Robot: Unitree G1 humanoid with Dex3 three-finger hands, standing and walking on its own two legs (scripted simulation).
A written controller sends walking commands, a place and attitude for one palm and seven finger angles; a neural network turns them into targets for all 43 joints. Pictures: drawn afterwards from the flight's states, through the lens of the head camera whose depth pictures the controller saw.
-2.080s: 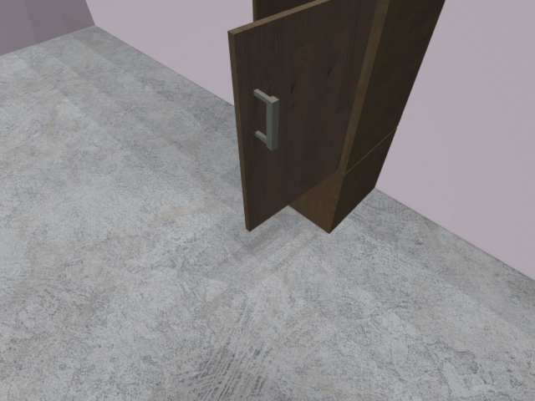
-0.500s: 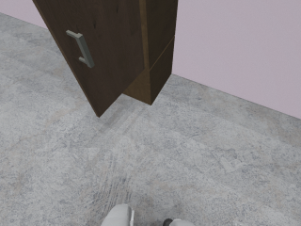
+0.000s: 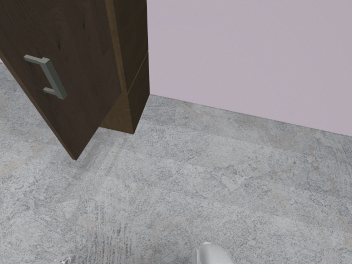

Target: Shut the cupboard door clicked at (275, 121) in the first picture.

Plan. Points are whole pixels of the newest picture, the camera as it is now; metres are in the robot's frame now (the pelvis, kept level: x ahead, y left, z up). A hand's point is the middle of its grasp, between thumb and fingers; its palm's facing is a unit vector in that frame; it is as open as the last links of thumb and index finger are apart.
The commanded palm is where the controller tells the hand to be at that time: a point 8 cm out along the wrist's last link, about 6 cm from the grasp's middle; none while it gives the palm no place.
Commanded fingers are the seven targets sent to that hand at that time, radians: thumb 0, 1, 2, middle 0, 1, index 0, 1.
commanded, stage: walk around to get in front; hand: left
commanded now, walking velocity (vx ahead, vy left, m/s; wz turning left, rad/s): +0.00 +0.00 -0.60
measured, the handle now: (47, 78) +0.50 +0.39 +0.06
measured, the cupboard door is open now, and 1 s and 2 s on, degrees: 84 84 84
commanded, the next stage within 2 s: none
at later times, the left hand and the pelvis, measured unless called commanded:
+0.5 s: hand (134, 239) +0.18 +0.12 -0.16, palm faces -0.35 -0.91 -0.24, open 7.4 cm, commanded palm none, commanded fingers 0.00 0.90 0.90 -0.20 -0.30 -0.20 -0.30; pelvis +0.03 -0.03 +0.00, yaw -20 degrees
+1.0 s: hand (156, 207) +0.27 +0.07 -0.17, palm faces -0.61 -0.76 -0.23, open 7.4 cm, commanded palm none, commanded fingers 0.00 0.90 0.90 -0.20 -0.30 -0.20 -0.30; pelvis +0.06 -0.04 -0.01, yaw -38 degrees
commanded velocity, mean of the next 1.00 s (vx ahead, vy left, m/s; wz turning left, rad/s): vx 0.00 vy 0.00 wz -0.60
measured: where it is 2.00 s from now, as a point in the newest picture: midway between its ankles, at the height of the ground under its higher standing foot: outside the picture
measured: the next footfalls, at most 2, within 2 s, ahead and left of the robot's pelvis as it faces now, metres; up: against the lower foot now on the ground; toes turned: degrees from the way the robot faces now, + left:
right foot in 0.20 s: +0.03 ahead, -0.14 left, +0.00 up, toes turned -14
left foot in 0.62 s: +0.13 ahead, +0.08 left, +0.00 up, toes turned -22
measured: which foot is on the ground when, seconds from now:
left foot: down 0.00-0.20, up 0.22-0.60, down 0.62-1.00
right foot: up 0.00-0.18, down 0.20-0.62, up 0.64-1.00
